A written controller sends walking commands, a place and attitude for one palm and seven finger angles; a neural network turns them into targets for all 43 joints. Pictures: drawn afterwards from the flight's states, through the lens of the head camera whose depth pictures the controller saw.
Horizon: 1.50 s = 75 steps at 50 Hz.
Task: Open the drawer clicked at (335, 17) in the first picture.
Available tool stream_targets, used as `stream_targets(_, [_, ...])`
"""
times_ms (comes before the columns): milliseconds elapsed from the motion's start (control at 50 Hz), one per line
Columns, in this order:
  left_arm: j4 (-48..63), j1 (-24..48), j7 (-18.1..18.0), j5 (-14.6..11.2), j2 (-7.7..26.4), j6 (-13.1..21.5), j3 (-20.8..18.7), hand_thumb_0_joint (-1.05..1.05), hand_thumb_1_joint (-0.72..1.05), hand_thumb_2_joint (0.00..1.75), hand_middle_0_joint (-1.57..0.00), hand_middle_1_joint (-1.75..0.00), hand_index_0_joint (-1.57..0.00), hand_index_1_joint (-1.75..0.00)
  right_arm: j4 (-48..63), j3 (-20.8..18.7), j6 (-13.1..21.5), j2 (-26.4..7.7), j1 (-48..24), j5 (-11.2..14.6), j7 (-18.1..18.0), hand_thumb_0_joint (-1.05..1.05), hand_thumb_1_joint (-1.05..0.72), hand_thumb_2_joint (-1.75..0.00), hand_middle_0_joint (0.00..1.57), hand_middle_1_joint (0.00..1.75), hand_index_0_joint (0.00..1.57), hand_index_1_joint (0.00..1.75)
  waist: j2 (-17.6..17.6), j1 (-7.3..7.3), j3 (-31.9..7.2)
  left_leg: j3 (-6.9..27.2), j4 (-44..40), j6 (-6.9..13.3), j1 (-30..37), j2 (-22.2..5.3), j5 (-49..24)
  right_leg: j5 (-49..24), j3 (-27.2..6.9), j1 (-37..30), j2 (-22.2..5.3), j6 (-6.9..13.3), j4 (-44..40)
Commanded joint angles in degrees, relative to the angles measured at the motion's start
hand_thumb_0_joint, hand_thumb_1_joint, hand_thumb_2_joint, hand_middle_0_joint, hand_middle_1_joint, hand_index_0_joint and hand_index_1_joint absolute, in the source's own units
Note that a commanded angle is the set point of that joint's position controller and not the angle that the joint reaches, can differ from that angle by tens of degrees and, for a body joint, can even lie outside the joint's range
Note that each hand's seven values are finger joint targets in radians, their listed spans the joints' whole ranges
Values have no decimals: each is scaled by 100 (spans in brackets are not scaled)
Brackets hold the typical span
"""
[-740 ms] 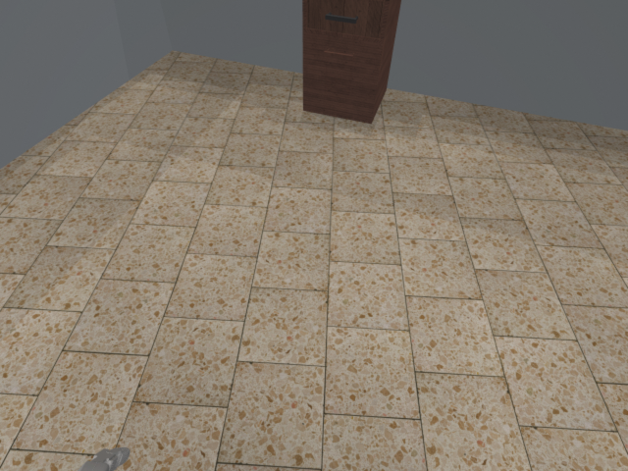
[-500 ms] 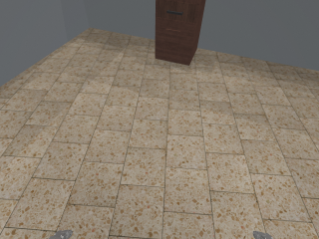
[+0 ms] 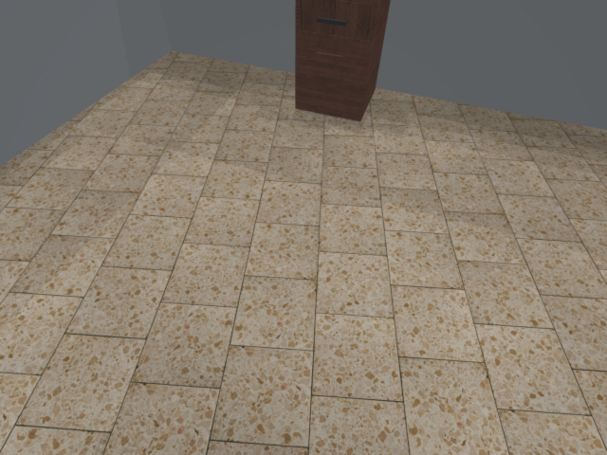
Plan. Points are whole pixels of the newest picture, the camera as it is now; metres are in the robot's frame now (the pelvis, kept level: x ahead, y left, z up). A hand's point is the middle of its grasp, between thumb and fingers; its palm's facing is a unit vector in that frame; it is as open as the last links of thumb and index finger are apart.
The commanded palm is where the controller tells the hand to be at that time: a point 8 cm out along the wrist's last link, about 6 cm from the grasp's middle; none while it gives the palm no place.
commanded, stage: stand and wait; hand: left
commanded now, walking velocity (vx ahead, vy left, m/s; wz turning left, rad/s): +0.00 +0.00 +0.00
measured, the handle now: (332, 20) +2.14 -0.03 -0.21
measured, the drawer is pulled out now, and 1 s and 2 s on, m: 0.00 0.00 0.00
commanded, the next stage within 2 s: look at it before walking up in 0.08 s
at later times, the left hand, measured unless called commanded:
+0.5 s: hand out of the picture +0.07 +0.24 -0.16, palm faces -0.04 -0.94 -0.33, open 7.4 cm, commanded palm none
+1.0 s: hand out of the picture +0.07 +0.22 -0.17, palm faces -0.01 -0.96 -0.27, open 7.4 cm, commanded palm none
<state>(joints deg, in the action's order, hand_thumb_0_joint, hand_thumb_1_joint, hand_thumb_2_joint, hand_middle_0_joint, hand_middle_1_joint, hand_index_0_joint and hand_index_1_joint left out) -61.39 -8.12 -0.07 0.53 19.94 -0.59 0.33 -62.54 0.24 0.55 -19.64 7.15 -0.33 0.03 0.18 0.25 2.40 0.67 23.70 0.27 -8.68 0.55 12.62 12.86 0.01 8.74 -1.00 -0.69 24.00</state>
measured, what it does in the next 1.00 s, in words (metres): stands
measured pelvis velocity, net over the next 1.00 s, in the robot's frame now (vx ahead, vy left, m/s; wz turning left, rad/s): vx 0.03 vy -0.01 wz -0.01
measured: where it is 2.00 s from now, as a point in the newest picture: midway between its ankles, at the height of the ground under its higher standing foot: (308, 410)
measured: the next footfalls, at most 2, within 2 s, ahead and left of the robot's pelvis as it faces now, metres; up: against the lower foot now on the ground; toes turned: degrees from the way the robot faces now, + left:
right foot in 1.46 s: +0.36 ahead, -0.13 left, +0.00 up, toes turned -10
left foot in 1.92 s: +0.51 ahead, +0.11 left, +0.00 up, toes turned +12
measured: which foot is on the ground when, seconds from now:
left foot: down 0.00-1.00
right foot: down 0.00-1.00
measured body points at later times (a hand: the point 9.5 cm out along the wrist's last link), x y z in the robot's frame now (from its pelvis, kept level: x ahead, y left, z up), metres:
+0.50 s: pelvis +0.00 -0.01 +0.00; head +0.01 -0.01 +0.45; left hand +0.07 +0.29 -0.13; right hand +0.07 -0.30 -0.13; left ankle +0.00 +0.12 -0.74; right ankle +0.00 -0.13 -0.74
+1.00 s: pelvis +0.03 -0.01 -0.01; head +0.02 +0.00 +0.44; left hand +0.07 +0.27 -0.15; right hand +0.08 -0.28 -0.15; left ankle +0.00 +0.12 -0.74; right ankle +0.00 -0.13 -0.74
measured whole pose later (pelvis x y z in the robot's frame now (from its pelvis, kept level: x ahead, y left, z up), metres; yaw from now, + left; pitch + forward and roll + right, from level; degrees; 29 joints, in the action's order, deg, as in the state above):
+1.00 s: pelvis +0.03 -0.01 -0.01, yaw -1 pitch -1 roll +0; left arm -62.0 -13.0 0.3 1.2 16.0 -0.9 0.1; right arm -63.5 0.7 -0.3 -16.0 11.4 -1.2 0.4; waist -0.2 0.5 -1.5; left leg 0.3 29.5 0.0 -10.1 -1.0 20.5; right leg 17.3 -0.1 9.2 0.4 0.4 26.9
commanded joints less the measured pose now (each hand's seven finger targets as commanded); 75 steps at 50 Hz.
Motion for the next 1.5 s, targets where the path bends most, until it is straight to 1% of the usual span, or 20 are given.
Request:
stream_targets(0, [352, 316, -47, 4, 1139, 169, -232, 0, 90, 90, -20, -30, -20, -30, 350, -240, 137, -1192, -360, -19, -68, 0, -90, -90, 20, 30, 20, 30, -15, -13, -357, 585, -524, 178, -55, -687, -565, -364, -539, -14, -580, 223, -466])
stream_targets(780, [260, 259, -55, 10, 1139, 212, -225, 0, 90, 90, -20, -30, -20, -30, 233, -224, 137, -1166, -359, -9, -74, 0, -90, -90, 20, 30, 20, 30, 30, -14, -499, 477, -492, 117, 220, -743, -1031, -977, -593, -71, -607, 237, -511])
stream_targets(820, [71, -169, -81, 11, 410, 97, -74, 0, 90, 90, -20, -30, -20, -30, 53, -38, 32, -396, 59, -57, -39, 0, -90, -90, 20, 30, 20, 30, 61, -12, -620, 325, -382, 4, 172, -666, -239, 50, -548, -124, -549, 138, -472])
stream_targets(880, [62, -406, -1, 69, 499, 17, -131, 0, 90, 90, -20, -30, -20, -30, 73, -74, -38, -402, 219, -114, -1, 0, -90, -90, 20, 30, 20, 30, 241, 35, 47, 304, -311, 55, -535, -492, 1543, 1907, -816, 290, -510, 260, -653])
stream_targets(940, [103, -750, 33, 85, 595, 33, -236, 0, 90, 90, -20, -30, -20, -30, 196, -108, -26, -310, 300, -126, 14, 0, -90, -90, 20, 30, 20, 30, 575, 111, 496, 45, 362, 47, -1174, -267, 1787, 2560, -1271, 340, -731, 517, -900])
stream_targets(1000, [126, -1010, 7, 51, 638, 133, -342, 0, 90, 90, -20, -30, -20, -30, 294, -127, 84, -98, 494, -100, 10, 0, -90, -90, 20, 30, 20, 30, 828, 71, 447, -340, 1069, 29, -1315, -262, 1107, 2108, -1748, 94, -1228, 869, -1069])
stream_targets(1040, [174, -947, -5, 53, 505, 186, -366, 0, 90, 90, -20, -30, -20, -30, 259, -160, 154, -13, 796, -71, 8, 0, -90, -90, 20, 30, 20, 30, 655, -92, 414, -375, 733, 63, -837, -349, 974, 1323, -1374, 326, -1128, 875, -649])
stream_targets(1060, [208, -859, 2, 49, 358, 189, -354, 0, 90, 90, -20, -30, -20, -30, 154, -164, 200, 6, 1123, -62, -2, 0, -90, -90, 20, 30, 20, 30, 337, -243, 395, -299, 284, 112, -223, -425, 805, 945, -964, 710, -867, 739, -156])
stream_targets(1080, [286, -749, 27, 42, 107, 187, -321, 0, 90, 90, -20, -30, -20, -30, -31, -220, 244, -184, 1662, -88, -19, 0, -90, -90, 20, 30, 20, 30, -548, -434, 345, 523, -240, 351, 536, -886, 508, 748, -321, 1386, -286, 473, 961])
stream_targets(1100, [462, -441, 47, 39, -259, 225, -253, 0, 90, 90, -20, -30, -20, -30, -293, -357, 292, -570, 2458, -144, -69, 0, -90, -90, 20, 30, 20, 30, -1856, -705, 355, 2012, -898, 817, 1281, -1891, -31, 1159, 584, 2516, 261, 192, 2694])
stream_targets(1120, [685, 21, -1, 86, -209, 304, -229, 0, 90, 90, -20, -30, -20, -30, -462, -328, 299, -440, 2944, -144, -142, 0, -90, -90, 20, 30, 20, 30, -1645, -815, 638, 2478, -991, 1051, 1713, -2222, -1463, 1942, 205, 3423, 170, 203, 3517])
stream_targets(1160, [649, 58, 23, 69, -221, 374, -302, 0, 90, 90, -20, -30, -20, -30, -416, -240, 357, -58, 2893, -112, -212, 0, -90, -90, 20, 30, 20, 30, -733, -678, 593, 1972, -616, 1256, 1933, -2301, -3058, 1630, -39, 3723, -279, 218, 4100])
stream_targets(1260, [737, 324, 212, 61, -648, 271, -278, 0, 90, 90, -20, -30, -20, -30, -333, -258, 469, 185, 2502, -101, -254, 0, -90, -90, 20, 30, 20, 30, -662, -355, 641, 695, -1096, 896, 1324, -1634, -2258, 767, 378, 3248, -480, 96, 3242])
stream_targets(1320, [808, 437, 240, 15, -812, 265, -240, 0, 90, 90, -20, -30, -20, -30, -376, -247, 468, 238, 2337, -96, -246, 0, -90, -90, 20, 30, 20, 30, -909, -237, 677, 74, -1183, 742, 661, -1323, -2493, 241, 861, 2065, -243, 161, 1808])
stream_targets(1360, [689, 51, 211, 31, -762, 273, -278, 0, 90, 90, -20, -30, -20, -30, -444, -286, 456, 146, 2323, -55, -243, 0, -90, -90, 20, 30, 20, 30, -807, -27, 415, -86, -724, 723, 565, -1318, -3689, -31, 1003, 1207, 31, 313, 1520])
stream_targets(1400, [345, -1041, 145, 73, -545, 309, -381, 0, 90, 90, -20, -30, -20, -30, -447, -326, 456, 50, 2187, -11, -233, 0, -90, -90, 20, 30, 20, 30, -650, 484, -119, -328, 538, 528, 435, -1227, -4275, -521, 1031, -106, 174, 437, 1071])
stream_targets(1420, [116, -1864, 99, 113, -252, 377, -474, 0, 90, 90, -20, -30, -20, -30, -413, -337, 460, 103, 2154, 5, -194, 0, -90, -90, 20, 30, 20, 30, -322, 836, -577, -392, 1673, 343, -164, -1034, -3598, -672, 738, -1311, -3, 533, 811])
stream_targets(1440, [-40, -2512, 0, 159, 319, 445, -627, 0, 90, 90, -20, -30, -20, -30, -326, -279, 462, 433, 2348, 64, -116, 0, -90, -90, 20, 30, 20, 30, 834, 1036, -1181, -589, 3485, 182, -1402, -519, -1092, -238, -865, -2436, -1430, 986, 410])
stream_targets(1460, [-90, -2608, -34, 80, 734, 433, -711, 0, 90, 90, -20, -30, -20, -30, -183, -270, 447, 704, 2557, 67, -146, 0, -90, -90, 20, 30, 20, 30, 1544, 765, -1578, -252, 5353, 137, -2223, -42, 1855, 114, -3230, -2439, -2765, 1520, -490])
stream_targets(1480, [18, -2140, -40, -10, 555, 382, -692, 0, 90, 90, -20, -30, -20, -30, -103, -310, 406, 626, 2050, 64, -138, 0, -90, -90, 20, 30, 20, 30, 739, 755, -881, 111, 5791, 266, -2472, -380, 1672, 1068, -3056, -1732, -2659, 1584, -963])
